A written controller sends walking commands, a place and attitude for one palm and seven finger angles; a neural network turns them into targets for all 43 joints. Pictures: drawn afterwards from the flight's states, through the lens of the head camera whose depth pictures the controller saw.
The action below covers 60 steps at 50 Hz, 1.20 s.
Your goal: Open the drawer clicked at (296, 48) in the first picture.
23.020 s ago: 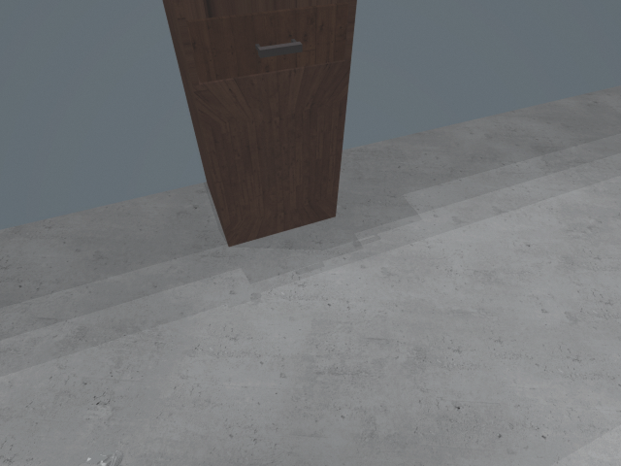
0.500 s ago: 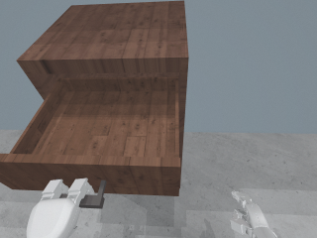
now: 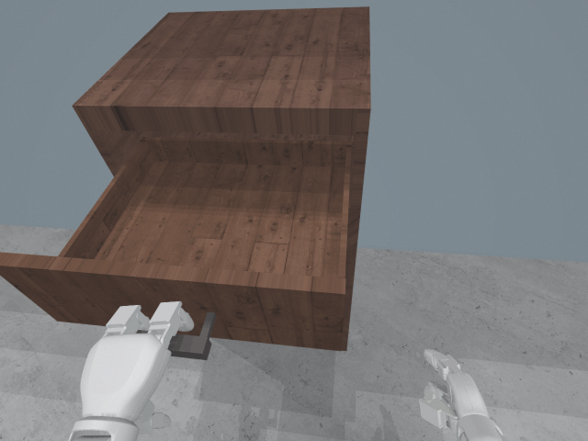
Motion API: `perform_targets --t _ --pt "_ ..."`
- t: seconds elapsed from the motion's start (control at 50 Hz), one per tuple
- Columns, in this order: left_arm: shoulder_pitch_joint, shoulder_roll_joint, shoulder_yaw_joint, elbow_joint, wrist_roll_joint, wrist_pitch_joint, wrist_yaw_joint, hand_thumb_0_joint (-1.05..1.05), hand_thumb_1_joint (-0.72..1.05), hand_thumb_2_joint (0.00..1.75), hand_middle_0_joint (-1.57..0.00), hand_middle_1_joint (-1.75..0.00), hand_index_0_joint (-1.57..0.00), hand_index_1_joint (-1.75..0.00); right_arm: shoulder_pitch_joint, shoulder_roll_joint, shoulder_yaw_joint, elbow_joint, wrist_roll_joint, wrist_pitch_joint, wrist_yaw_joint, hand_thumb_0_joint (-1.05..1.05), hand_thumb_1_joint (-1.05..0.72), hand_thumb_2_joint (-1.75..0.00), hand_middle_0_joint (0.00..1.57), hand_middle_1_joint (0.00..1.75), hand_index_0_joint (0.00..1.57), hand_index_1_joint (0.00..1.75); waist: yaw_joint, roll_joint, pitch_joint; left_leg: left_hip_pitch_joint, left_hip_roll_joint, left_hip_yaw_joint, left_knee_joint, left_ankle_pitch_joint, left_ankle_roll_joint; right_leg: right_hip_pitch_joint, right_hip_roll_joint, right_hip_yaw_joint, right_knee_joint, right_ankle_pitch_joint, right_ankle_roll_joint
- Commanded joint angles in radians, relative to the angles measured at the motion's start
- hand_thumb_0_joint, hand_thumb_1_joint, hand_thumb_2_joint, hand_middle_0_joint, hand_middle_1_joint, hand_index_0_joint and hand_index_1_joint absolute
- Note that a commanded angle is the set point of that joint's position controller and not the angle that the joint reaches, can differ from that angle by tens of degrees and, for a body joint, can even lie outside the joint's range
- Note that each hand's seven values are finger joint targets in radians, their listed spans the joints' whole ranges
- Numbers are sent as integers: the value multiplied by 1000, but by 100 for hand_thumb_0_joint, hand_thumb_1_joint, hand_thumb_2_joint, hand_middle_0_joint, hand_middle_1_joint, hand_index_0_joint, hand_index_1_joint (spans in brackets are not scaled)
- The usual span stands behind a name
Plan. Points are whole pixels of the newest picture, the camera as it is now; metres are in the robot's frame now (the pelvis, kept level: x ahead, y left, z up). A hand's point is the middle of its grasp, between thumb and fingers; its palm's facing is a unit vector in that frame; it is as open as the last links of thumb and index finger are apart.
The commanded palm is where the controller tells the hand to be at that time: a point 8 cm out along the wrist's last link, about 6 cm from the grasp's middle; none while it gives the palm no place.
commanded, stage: lift the hand off the handle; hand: left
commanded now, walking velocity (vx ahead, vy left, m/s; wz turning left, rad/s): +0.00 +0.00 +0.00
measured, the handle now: (166, 329) +0.23 +0.21 +0.05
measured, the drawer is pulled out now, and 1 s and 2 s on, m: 0.29 0.28 0.28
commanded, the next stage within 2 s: draw the hand back to the body in 1.70 s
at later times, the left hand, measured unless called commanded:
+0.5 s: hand (159, 363) +0.19 +0.21 +0.03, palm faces +0.07 -0.11 -0.99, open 13.5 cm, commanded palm +0.16 +0.21 +0.10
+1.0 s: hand (133, 335) +0.19 +0.22 +0.10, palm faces +0.10 -0.12 -0.99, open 13.2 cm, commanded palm +0.16 +0.22 +0.17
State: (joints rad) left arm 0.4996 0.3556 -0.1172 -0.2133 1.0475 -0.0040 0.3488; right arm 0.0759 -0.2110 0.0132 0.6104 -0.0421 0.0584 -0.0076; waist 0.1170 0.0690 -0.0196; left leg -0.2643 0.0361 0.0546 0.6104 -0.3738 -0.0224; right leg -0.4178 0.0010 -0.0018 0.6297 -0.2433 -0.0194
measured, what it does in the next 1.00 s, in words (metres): stands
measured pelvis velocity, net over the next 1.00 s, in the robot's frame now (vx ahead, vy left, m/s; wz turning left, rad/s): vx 0.01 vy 0.01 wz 0.02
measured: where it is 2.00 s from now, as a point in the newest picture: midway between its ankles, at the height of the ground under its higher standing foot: outside the picture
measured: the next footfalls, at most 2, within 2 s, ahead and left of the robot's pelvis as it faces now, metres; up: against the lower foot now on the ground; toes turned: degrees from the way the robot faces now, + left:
none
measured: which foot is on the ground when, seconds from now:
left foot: down 0.00-1.00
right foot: down 0.00-1.00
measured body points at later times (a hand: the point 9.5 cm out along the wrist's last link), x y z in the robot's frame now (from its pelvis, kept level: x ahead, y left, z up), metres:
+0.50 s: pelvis +0.00 +0.01 +0.00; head +0.01 -0.03 +0.45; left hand +0.18 +0.22 +0.09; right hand +0.22 -0.19 -0.11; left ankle -0.03 +0.13 -0.72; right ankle +0.05 -0.11 -0.72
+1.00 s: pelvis +0.01 +0.01 +0.01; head +0.01 -0.04 +0.46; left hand +0.18 +0.23 +0.15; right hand +0.25 -0.18 -0.08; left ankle -0.03 +0.13 -0.72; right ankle +0.05 -0.11 -0.72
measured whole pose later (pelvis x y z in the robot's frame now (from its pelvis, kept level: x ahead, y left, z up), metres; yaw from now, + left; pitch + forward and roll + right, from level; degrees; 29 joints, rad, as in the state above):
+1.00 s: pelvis +0.01 +0.01 +0.01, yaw +1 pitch -2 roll +0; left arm 0.40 0.42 -0.13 -0.38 0.97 0.10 0.18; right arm 0.06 -0.25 0.01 0.62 -0.02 0.10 -0.01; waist 0.14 0.11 0.01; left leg -0.12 0.02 0.04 0.46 -0.31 -0.01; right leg -0.26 -0.01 -0.02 0.47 -0.18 -0.01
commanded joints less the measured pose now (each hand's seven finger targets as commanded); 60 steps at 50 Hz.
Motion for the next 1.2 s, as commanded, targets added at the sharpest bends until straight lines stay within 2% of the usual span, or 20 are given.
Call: perform_targets --t 0.0,0.06,0.08,0.1,0.16,0.22,0.4,0.48,0.56,0.72,0.76,0.82,0.86,0.88,0.92,1.06,1.08,1.12,1.16,1.18 --pt "-86 152 169 -176 11 6 54 0 -50 30 -30 -120 -30 -120 -131 -92 -42 -147 0 -50 -9 0 -90 -90 20 30 20 30 4 -80 -115 -60 -61 -21 -95 120 31 147 -2 74 -151 -21 -15" --pt "-79 180 197 -173 8 -1 63 0 -50 30 -30 -120 -30 -120 -133 -99 -46 -146 2 -51 -10 0 -90 -90 20 30 20 30 6 -66 -130 -55 -60 -22 -96 137 25 155 1 78 -145 12 -17" --pt "-70 75 89 -154 17 4 58 0 -50 30 -30 -120 -30 -120 -130 -89 -44 -150 -6 -52 0 0 -90 -90 20 30 20 30 1 -73 -127 -63 -65 -22 -89 148 28 136 -2 59 -126 21 -18" --pt "-77 72 82 -148 10 0 54 0 -50 30 -30 -120 -30 -120 -125 -92 -52 -146 2 -53 3 0 -90 -90 20 30 20 30 -6 -96 -118 -67 -59 -26 -91 152 29 130 1 52 -123 34 -18" --pt "-108 151 151 -159 27 4 72 0 -50 30 -30 -120 -30 -120 -134 -101 -53 -145 0 -51 -4 0 -90 -90 20 30 20 30 3 -78 -149 -70 -63 -22 -87 137 25 139 5 70 -123 21 -20" --pt "-132 97 94 -145 36 13 74 0 -50 30 -30 -120 -30 -120 -130 -94 -53 -141 -2 -52 -3 0 -90 -90 20 30 20 30 -4 -74 -152 -73 -62 -24 -85 151 27 129 5 47 -101 39 -21" --pt "-266 106 74 -142 33 61 60 0 -50 30 -30 -120 -30 -120 -151 -94 -48 -140 10 -41 -13 0 -90 -90 20 30 20 30 -15 -91 -148 -75 -57 -31 -104 108 32 130 6 33 -111 -21 -17" --pt "-291 103 51 -219 23 81 35 0 -50 30 -30 -120 -30 -120 -161 -89 -37 -151 8 -40 -15 0 -90 -90 20 30 20 30 -4 -51 -186 -36 -57 -34 -120 137 36 170 1 25 -114 -11 -17" --pt "-301 158 103 -263 -3 80 5 0 -50 30 -30 -120 -30 -120 -172 -93 -36 -152 12 -38 -21 0 -90 -90 20 30 20 30 4 -41 -160 -16 -52 -34 -149 155 35 210 4 38 -147 9 -16" --pt "-291 176 129 -301 -30 80 -46 0 -50 30 -30 -120 -30 -120 -176 -98 -27 -144 15 -31 -16 0 -90 -90 20 30 20 30 5 -53 -112 19 -48 -30 -193 189 37 246 -2 35 -199 28 -9" --pt "-310 184 127 -350 -39 85 -61 0 -50 30 -30 -120 -30 -120 -188 -104 -29 -154 22 -29 -15 0 -90 -90 20 30 20 30 3 -13 -143 52 -42 -33 -198 213 36 266 0 38 -203 57 -11" --pt "-274 171 109 -393 -52 79 -80 0 -50 30 -30 -120 -30 -120 -170 -108 -29 -158 19 -31 -8 0 -90 -90 20 30 20 30 13 -36 -167 69 -43 -29 -208 268 39 305 -5 23 -203 123 -6" --pt "-281 227 160 -421 -63 88 -86 0 -50 30 -30 -120 -30 -120 -193 -121 -26 -162 30 -25 -11 0 -90 -90 20 30 20 30 8 0 -147 72 -33 -37 -214 267 32 313 0 38 -212 136 -9" --pt "-286 192 127 -436 -53 90 -93 0 -50 30 -30 -120 -30 -120 -181 -110 -17 -165 22 -25 -5 0 -90 -90 20 30 20 30 16 -18 -167 77 -39 -34 -219 283 37 323 -9 27 -212 132 -8" --pt "-250 190 129 -412 -63 93 -110 0 -50 30 -30 -120 -30 -120 -181 -113 -21 -159 26 -19 -1 0 -90 -90 20 30 20 30 13 -63 -124 78 -36 -29 -227 294 36 315 -3 24 -224 144 -4" --pt "-333 272 189 -469 -100 125 -168 0 -50 30 -30 -120 -30 -120 -226 -128 -10 -170 45 0 -8 0 -90 -90 20 30 20 30 7 -11 -108 114 -21 -39 -260 277 37 351 -3 33 -262 134 1" --pt "-365 256 167 -491 -88 120 -175 0 -50 30 -30 -120 -30 -120 -208 -121 -2 -171 36 -1 -5 0 -90 -90 20 30 20 30 13 -13 -145 121 -27 -34 -265 292 41 367 -13 17 -257 127 2" --pt "-359 249 162 -492 -106 112 -184 0 -50 30 -30 -120 -30 -120 -204 -122 -9 -165 38 1 -5 0 -90 -90 20 30 20 30 10 -12 -129 130 -27 -36 -269 325 38 375 -9 11 -261 169 2" --pt "-372 307 218 -533 -130 111 -185 0 -50 30 -30 -120 -30 -120 -222 -134 -9 -174 49 0 -10 0 -90 -90 20 30 20 30 6 30 -155 141 -17 -45 -268 316 31 395 -3 25 -263 181 4" --pt "-371 279 192 -554 -121 110 -190 0 -50 30 -30 -120 -30 -120 -207 -123 0 -183 40 -4 -6 0 -90 -90 20 30 20 30 18 13 -172 145 -24 -42 -270 342 36 403 -13 9 -260 185 3"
